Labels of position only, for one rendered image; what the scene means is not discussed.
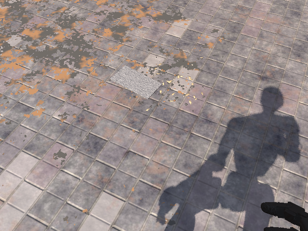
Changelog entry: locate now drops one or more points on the right robot hand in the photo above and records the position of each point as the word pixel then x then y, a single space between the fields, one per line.
pixel 290 211

